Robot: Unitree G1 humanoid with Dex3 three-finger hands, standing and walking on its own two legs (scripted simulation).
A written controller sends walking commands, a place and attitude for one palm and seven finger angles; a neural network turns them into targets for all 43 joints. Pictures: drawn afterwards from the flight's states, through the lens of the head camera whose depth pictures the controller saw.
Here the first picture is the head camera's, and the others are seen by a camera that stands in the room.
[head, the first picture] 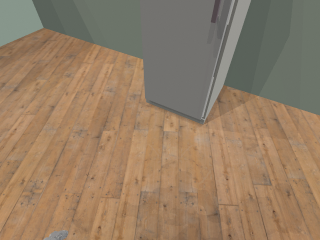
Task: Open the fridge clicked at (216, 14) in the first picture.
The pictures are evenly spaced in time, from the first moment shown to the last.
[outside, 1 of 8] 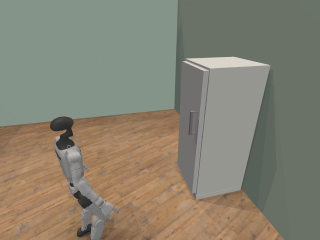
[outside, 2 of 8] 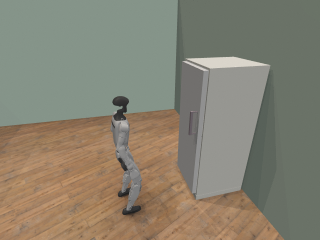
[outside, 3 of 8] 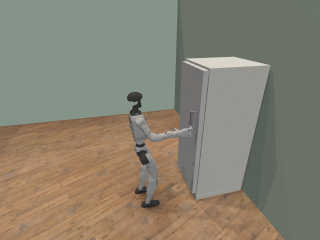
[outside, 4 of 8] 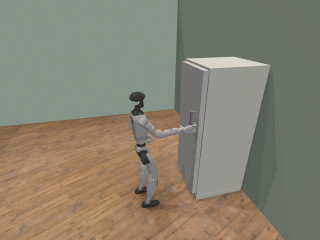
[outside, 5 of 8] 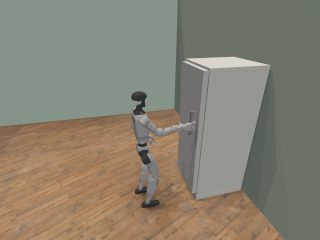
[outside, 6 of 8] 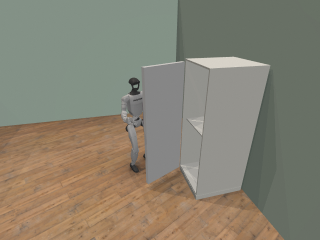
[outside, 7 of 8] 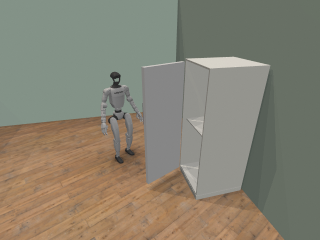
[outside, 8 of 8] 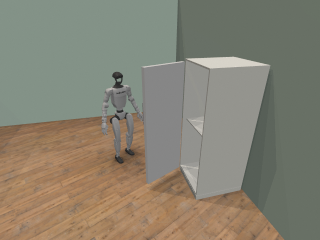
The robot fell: no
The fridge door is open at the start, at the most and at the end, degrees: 0 72 66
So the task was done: yes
